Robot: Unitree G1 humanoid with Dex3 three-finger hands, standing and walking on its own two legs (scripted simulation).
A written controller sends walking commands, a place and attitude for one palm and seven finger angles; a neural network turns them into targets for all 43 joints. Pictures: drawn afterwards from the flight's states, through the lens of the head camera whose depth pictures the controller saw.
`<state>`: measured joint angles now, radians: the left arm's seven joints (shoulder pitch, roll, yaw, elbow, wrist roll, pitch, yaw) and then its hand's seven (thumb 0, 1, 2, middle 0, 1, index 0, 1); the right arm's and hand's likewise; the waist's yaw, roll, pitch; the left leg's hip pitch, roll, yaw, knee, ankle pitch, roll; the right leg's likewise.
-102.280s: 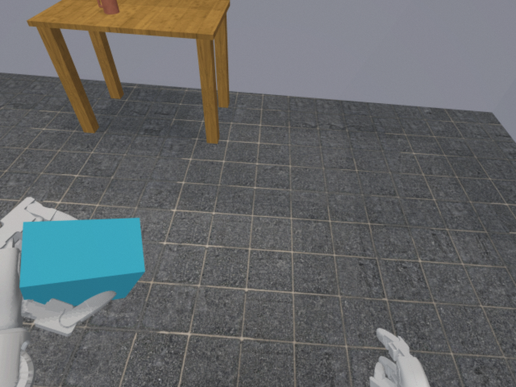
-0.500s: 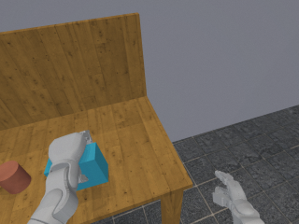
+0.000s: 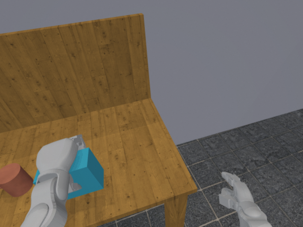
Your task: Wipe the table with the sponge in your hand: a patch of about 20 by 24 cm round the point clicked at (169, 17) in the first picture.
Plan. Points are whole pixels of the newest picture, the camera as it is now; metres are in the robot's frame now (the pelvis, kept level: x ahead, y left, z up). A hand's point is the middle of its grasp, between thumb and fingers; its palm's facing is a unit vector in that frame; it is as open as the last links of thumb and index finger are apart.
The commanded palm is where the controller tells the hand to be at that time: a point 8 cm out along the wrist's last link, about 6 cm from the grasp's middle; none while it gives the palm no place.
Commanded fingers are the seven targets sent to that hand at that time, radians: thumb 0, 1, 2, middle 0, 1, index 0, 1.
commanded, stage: bring the sponge back beside the body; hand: left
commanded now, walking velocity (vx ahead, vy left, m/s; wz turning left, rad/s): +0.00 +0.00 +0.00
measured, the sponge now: (75, 178) +0.21 +0.26 +0.03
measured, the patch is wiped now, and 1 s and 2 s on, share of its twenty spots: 1.00 1.00 1.00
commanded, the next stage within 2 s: step back with the hand held close in 1.06 s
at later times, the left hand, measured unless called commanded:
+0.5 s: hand (55, 170) +0.19 +0.28 +0.10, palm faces +0.08 -0.14 -0.99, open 10.5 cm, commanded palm +0.16 +0.27 +0.17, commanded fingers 0.00 0.10 1.30 -1.20 -1.60 -1.20 -1.60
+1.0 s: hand (45, 177) +0.17 +0.29 +0.10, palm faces +0.08 -0.13 -0.99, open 10.5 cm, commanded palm +0.14 +0.29 +0.18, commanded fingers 0.00 0.10 1.30 -1.20 -1.60 -1.20 -1.60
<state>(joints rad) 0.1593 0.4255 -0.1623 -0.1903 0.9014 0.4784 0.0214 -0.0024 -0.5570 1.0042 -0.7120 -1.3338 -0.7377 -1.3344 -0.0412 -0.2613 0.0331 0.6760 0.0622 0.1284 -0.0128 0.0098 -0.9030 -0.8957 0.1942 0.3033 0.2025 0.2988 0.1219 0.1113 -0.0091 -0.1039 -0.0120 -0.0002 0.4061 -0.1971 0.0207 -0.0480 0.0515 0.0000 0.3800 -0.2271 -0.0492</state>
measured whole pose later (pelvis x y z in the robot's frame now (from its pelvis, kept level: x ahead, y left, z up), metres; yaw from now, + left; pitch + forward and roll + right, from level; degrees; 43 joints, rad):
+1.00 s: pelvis -0.02 +0.01 +0.00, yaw +0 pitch -7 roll -1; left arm 0.27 0.51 -0.04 -0.32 0.86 0.42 -0.03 0.00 -0.56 1.01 -0.71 -1.33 -0.74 -1.33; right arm -0.03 -0.25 0.05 0.66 0.06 0.09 -0.04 0.01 -0.90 -0.90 0.20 0.30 0.20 0.30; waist 0.13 0.11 0.01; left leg -0.12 -0.02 -0.01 0.43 -0.19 0.03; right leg -0.06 0.05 -0.01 0.40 -0.22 -0.04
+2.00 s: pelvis -0.05 +0.04 -0.03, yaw +3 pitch +1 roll -4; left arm 0.47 0.39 0.30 -0.60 -0.06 -0.11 0.13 -0.01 -0.58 1.01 -0.72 -1.36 -0.75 -1.35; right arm 0.19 -0.22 0.02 0.55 0.02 -0.03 -0.07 0.01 -0.90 -0.89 0.20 0.30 0.21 0.30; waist -0.01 -0.01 -0.05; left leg -0.51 -0.03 -0.03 0.74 -0.27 0.04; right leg -0.40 0.03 -0.06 0.64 -0.26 0.00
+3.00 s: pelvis -0.29 +0.00 -0.02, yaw +1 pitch -2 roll -3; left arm 0.47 0.37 0.30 -0.53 -0.04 -0.09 0.13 -0.01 -0.59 1.02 -0.73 -1.36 -0.76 -1.36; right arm 0.26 -0.21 0.02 0.65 0.03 -0.05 -0.04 0.01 -0.90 -0.89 0.20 0.30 0.21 0.30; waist 0.02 0.01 -0.07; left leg -0.61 -0.04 -0.09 1.19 -0.37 0.00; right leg -0.22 0.04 -0.06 0.53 -0.28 -0.02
